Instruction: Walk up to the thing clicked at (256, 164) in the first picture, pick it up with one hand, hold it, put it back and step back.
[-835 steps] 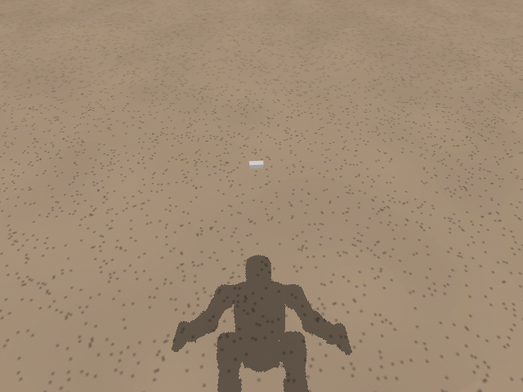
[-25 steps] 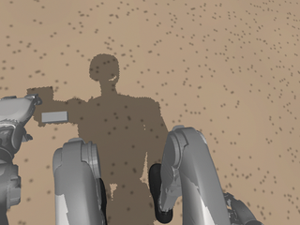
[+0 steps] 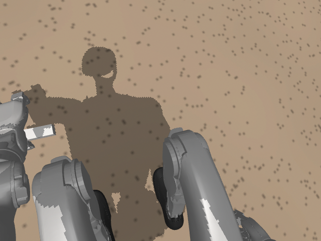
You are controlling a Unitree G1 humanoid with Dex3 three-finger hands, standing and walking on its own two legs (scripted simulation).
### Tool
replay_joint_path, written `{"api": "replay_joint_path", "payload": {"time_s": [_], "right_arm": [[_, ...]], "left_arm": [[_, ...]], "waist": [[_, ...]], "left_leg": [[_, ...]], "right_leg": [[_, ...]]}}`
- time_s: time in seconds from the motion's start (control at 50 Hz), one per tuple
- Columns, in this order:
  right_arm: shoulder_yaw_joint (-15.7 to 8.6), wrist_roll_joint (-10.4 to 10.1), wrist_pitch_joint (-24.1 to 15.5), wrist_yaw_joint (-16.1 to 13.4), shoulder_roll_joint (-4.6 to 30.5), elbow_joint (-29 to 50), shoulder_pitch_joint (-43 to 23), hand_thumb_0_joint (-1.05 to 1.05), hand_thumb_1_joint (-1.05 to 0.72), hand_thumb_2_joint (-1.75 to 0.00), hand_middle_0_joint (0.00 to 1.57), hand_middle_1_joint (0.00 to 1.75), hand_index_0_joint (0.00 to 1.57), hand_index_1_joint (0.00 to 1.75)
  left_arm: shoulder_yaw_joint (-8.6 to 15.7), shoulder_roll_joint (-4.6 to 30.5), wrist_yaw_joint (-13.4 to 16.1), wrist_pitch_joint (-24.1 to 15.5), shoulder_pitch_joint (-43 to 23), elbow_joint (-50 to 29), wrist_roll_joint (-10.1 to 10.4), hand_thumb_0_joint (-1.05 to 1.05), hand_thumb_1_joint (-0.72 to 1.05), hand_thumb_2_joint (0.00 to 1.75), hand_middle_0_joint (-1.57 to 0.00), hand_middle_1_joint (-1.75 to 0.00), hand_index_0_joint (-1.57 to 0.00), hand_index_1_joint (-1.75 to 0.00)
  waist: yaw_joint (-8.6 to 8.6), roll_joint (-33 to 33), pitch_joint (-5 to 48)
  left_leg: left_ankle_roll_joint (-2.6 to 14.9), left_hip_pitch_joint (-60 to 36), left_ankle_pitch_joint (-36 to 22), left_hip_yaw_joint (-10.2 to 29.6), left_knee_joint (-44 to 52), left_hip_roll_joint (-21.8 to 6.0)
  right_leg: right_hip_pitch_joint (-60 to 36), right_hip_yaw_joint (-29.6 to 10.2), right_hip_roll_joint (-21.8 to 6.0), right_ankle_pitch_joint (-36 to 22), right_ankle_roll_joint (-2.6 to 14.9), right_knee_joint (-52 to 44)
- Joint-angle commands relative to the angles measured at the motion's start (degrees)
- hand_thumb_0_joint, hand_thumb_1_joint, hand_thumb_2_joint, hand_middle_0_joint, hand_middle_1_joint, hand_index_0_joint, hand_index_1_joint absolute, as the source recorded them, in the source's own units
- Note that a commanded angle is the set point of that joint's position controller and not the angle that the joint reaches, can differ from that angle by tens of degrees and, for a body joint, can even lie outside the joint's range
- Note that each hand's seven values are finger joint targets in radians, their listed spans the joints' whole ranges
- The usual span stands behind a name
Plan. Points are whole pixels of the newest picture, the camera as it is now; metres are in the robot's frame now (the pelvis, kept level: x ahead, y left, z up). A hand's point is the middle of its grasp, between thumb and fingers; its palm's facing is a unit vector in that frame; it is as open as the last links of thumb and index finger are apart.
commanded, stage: rest palm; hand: left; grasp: from above
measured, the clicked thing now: (40, 132) +0.42 +0.27 -0.30
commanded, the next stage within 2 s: close in 1.86 s
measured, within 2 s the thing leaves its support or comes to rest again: neither
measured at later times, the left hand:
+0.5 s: hand (31, 130) +0.42 +0.27 -0.24, palm faces -0.34 +0.00 -0.94, open 14.3 cm
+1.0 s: hand (41, 136) +0.40 +0.25 -0.26, palm faces -0.46 -0.10 -0.88, open 14.5 cm
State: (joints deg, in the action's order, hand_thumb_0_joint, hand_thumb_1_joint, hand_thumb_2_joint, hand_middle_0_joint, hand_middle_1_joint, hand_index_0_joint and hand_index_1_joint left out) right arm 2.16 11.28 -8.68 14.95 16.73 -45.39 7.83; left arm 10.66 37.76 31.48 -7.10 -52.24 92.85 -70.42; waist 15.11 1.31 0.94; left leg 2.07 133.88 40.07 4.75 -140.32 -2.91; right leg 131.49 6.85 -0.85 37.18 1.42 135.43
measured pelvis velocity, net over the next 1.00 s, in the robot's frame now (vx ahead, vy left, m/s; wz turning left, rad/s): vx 0.00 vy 0.01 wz -0.10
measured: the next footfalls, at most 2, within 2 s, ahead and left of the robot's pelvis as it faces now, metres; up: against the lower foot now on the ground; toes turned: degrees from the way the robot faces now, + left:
none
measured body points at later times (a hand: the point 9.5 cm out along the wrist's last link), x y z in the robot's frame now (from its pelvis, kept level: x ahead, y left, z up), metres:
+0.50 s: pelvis +0.01 +0.01 -0.01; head +0.25 +0.11 +0.35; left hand +0.43 +0.27 -0.19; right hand +0.10 -0.26 -0.10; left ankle +0.07 +0.12 -0.28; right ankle +0.10 -0.11 -0.28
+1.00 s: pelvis +0.00 +0.01 -0.02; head +0.26 +0.10 +0.34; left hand +0.42 +0.26 -0.21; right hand +0.03 -0.25 -0.09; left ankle +0.07 +0.12 -0.28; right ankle +0.10 -0.11 -0.28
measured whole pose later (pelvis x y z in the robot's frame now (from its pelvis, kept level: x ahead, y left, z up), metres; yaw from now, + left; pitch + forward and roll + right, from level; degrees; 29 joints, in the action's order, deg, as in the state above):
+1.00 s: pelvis +0.00 +0.01 -0.02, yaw -6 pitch +27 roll -12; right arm 11.7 17.2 -14.6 19.2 18.2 -46.9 4.8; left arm 3.6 45.7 44.0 -20.4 -48.4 96.7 -76.5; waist 17.1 -5.9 -5.9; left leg 1.8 133.1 42.7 11.3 -147.2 -3.1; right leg 128.1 12.2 0.7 37.2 0.5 137.4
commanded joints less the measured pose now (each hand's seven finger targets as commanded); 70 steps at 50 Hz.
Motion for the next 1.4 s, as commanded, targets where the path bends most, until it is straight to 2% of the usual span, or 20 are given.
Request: {"api": "replay_joint_path", "payload": {"time_s": [0.0,0.04,0.06,0.08,0.18,0.22,0.28,0.4,0.46,0.52,0.56,0.62,0.66,0.72,0.84,1.02,1.1,1.18,1.28,1.38], "right_arm": [[-3.8,-0.5,-1.6,-0.8,12.9,1.2,10.3,0.00,-0.91,-0.90,0.20,0.30,0.20,0.30],[-4.6,-0.7,-1.8,-1.7,14.8,-0.6,13.0,0.00,-0.91,-0.90,0.20,0.30,0.20,0.30],[-3.9,-0.6,-2.2,-1.8,14.2,-0.8,12.6,0.00,-0.91,-0.90,0.20,0.30,0.20,0.30],[-3.9,-0.2,-2.5,-2.0,14.3,-0.9,12.2,0.00,-0.91,-0.90,0.20,0.30,0.20,0.30],[-4.2,1.6,-2.2,-1.8,15.0,-1.7,8.4,0.00,-0.89,-0.90,0.20,0.30,0.20,0.30],[-3.5,2.9,-2.2,-1.5,15.1,-2.9,6.9,0.00,-0.89,-0.90,0.20,0.30,0.20,0.30],[-2.4,4.2,-2.5,-0.3,15.8,-3.6,5.1,0.00,-0.89,-0.90,0.20,0.30,0.20,0.30],[-1.5,5.1,-4.3,3.5,16.8,-3.0,3.1,0.00,-0.90,-0.90,0.20,0.30,0.20,0.30],[-1.2,5.2,-6.1,5.3,17.4,-2.7,4.3,0.00,-0.90,-0.90,0.20,0.30,0.20,0.30],[-0.6,3.9,-7.0,6.0,17.0,-2.2,6.9,0.00,-0.90,-0.90,0.20,0.30,0.20,0.30],[0.6,3.6,-7.3,6.1,16.4,-1.2,8.6,0.00,-0.90,-0.90,0.20,0.30,0.20,0.30],[0.8,3.4,-7.8,6.0,17.4,-0.1,7.8,0.00,-0.90,-0.90,0.20,0.30,0.20,0.30],[1.7,2.6,-7.7,5.6,17.9,0.4,7.8,0.00,-0.91,-0.91,0.20,0.30,0.20,0.30],[3.4,2.9,-6.8,5.0,17.3,1.1,8.1,0.00,-0.91,-0.91,0.20,0.30,0.20,0.30],[4.9,4.6,-5.7,4.0,17.8,1.2,6.8,0.00,-0.90,-0.90,0.20,0.30,0.20,0.30],[2.9,6.1,-8.1,4.8,19.1,-1.8,2.7,0.00,-0.89,-0.90,0.20,0.30,0.20,0.30],[2.5,5.6,-10.5,6.7,20.0,-0.7,3.0,0.00,-0.89,-0.90,0.20,0.30,0.20,0.30],[2.3,4.3,-11.2,7.5,20.8,0.2,4.7,0.00,-0.90,-0.90,0.20,0.30,0.20,0.30],[4.0,3.6,-11.7,7.3,19.4,0.4,5.5,0.00,-0.90,-0.91,0.20,0.30,0.20,0.30],[5.2,3.4,-10.8,6.5,20.3,1.4,5.9,0.00,-0.91,-0.91,0.20,0.30,0.20,0.30]], "left_arm": [[-7.6,5.5,-5.1,-4.6,-15.5,-10.3,3.0,0.00,-0.45,0.89,-0.21,-0.90,-0.20,-0.90],[-5.6,10.8,-5.4,-8.7,-17.4,-15.5,2.9,0.00,-0.45,0.89,-0.20,-0.90,-0.20,-0.91],[-8.7,7.6,-5.6,-10.3,-16.2,-15.1,3.1,0.00,-0.46,0.89,-0.21,-0.90,-0.20,-0.90],[-7.5,10.2,-4.8,-12.3,-15.5,-18.5,3.1,0.00,-0.46,0.89,-0.21,-0.88,-0.20,-0.89],[-6.4,9.9,3.8,-16.0,-10.6,-13.5,-4.2,0.00,-0.54,0.99,-0.08,-0.93,-0.06,-0.95],[-5.2,11.1,8.7,-15.0,-10.2,-11.0,-7.1,0.00,-0.56,1.00,-0.08,-0.92,-0.06,-0.95],[-7.8,8.7,15.2,-11.7,-12.3,-8.2,-10.9,0.00,-0.57,1.02,-0.13,-0.85,-0.08,-0.91],[-8.5,8.0,22.5,-2.1,-14.6,-1.2,-7.9,0.00,-0.61,1.05,-0.12,-0.85,-0.05,-0.91],[-8.5,4.9,19.7,1.4,-15.3,2.0,-2.0,0.00,-0.61,1.05,-0.07,-0.89,-0.02,-0.94],[-5.1,10.4,13.3,1.6,-18.6,1.9,1.7,0.00,-0.61,1.05,-0.08,-0.91,-0.03,-0.96],[-2.0,13.3,8.6,1.1,-14.2,4.7,2.5,0.00,-0.61,1.06,-0.08,-0.92,-0.03,-0.97],[-6.2,10.2,3.1,-1.7,-12.0,3.1,2.8,0.00,-0.60,1.03,-0.07,-0.97,-0.04,-1.00],[-5.2,15.5,1.9,-4.4,-10.7,0.6,2.8,0.00,-0.60,1.02,-0.07,-0.99,-0.04,-1.02],[-3.8,18.0,2.8,-9.5,-8.6,-3.3,2.8,0.00,-0.61,1.05,-0.08,-0.96,-0.03,-1.01],[-3.9,20.2,9.3,-15.2,-10.2,-3.5,-2.7,0.00,-0.59,1.02,-0.06,-0.95,-0.03,-0.98],[-10.0,14.4,22.2,-8.1,-11.6,-0.3,-6.9,0.00,-0.58,1.00,-0.06,-0.92,-0.03,-0.95],[-9.3,12.3,21.0,-2.5,-14.0,1.3,-3.0,0.00,-0.60,1.02,-0.06,-0.90,-0.02,-0.93],[-5.3,16.0,16.3,-0.2,-16.4,3.6,0.1,0.00,-0.61,1.05,-0.07,-0.89,-0.02,-0.95],[-6.4,15.7,7.1,-2.0,-15.0,4.4,1.7,0.00,-0.61,1.02,-0.07,-0.94,-0.02,-0.99],[-5.7,20.9,6.8,-7.1,-12.7,-1.0,1.1,0.00,-0.61,1.02,-0.09,-0.94,-0.05,-0.99]], "waist": [[2.33,5.5,35.0],[2.15,5.9,37.0],[1.83,6.3,35.6],[1.08,7.8,37.1],[-0.17,14.9,35.7],[-0.90,17.0,34.7],[1.59,18.5,32.8],[3.23,20.0,32.1],[6.12,18.6,29.9],[5.33,15.2,28.8],[5.49,11.5,29.0],[4.87,13.5,33.7],[3.06,13.6,35.6],[2.34,14.9,35.7],[3.60,13.8,31.5],[5.38,16.8,24.4],[6.60,17.7,23.1],[7.18,17.2,22.1],[6.84,19.3,26.5],[4.94,23.9,32.4]], "left_leg": [[1.32,-17.7,-6.5,-3.0,10.6,3.8],[0.74,-19.6,-7.6,-2.5,9.6,3.8],[0.30,-20.2,-6.4,-2.5,8.8,3.8],[-0.14,-22.2,-7.0,-2.6,9.3,3.6],[-1.65,-29.9,-7.0,-1.1,11.4,3.1],[-2.04,-31.6,-9.5,-0.7,12.0,3.0],[-2.33,-32.5,-11.3,-0.5,12.6,3.0],[-2.44,-30.9,-10.7,1.4,12.7,1.8],[-1.98,-28.4,-9.5,1.0,11.1,1.6],[-0.49,-24.0,-8.6,0.3,9.4,2.2],[0.10,-22.6,-10.7,0.0,8.3,2.8],[-0.34,-26.6,-14.3,0.5,8.2,2.9],[-0.57,-27.0,-13.7,0.9,8.7,2.7],[-0.77,-26.7,-14.5,0.1,7.8,2.5],[-0.82,-24.3,-11.7,0.8,6.5,2.0],[-2.40,-24.7,-4.3,2.9,10.7,0.8],[-2.39,-24.8,-2.9,4.5,10.3,-0.2],[-1.96,-24.2,-5.2,5.0,10.3,0.6],[-2.00,-28.7,-11.2,5.5,9.8,1.2],[-2.99,-34.2,-17.9,4.8,9.1,0.9]], "right_leg": [[-24.7,-0.6,2.9,-7.5,-0.42,-14.5],[-25.4,0.2,2.9,-7.8,-0.32,-15.2],[-24.1,-0.2,2.8,-5.8,0.09,-14.7],[-25.1,0.2,3.1,-6.2,-0.09,-14.6],[-16.9,4.0,3.2,-6.8,0.22,-9.5],[-15.0,4.8,3.4,-7.9,0.22,-8.4],[-13.9,5.7,4.2,-9.7,0.08,-8.0],[-13.1,5.3,3.8,-11.9,-0.03,-7.6],[-13.8,4.9,3.2,-11.9,-0.03,-8.5],[-17.4,3.9,3.3,-11.6,-0.11,-11.1],[-20.5,3.7,2.7,-13.1,-0.47,-10.7],[-23.9,4.6,3.4,-16.3,-0.54,-9.2],[-26.0,5.0,3.8,-16.0,-0.31,-9.3],[-29.9,5.0,4.6,-17.1,-0.17,-9.9],[-26.5,5.8,5.5,-14.3,-0.25,-10.5],[-16.3,7.1,6.3,-6.0,0.28,-10.5],[-12.7,6.9,4.6,-6.7,0.25,-9.0],[-14.8,7.0,4.1,-9.1,0.05,-9.0],[-18.4,7.8,3.7,-13.6,-0.44,-7.5],[-25.4,8.3,4.5,-19.0,0.04,-6.8]]}}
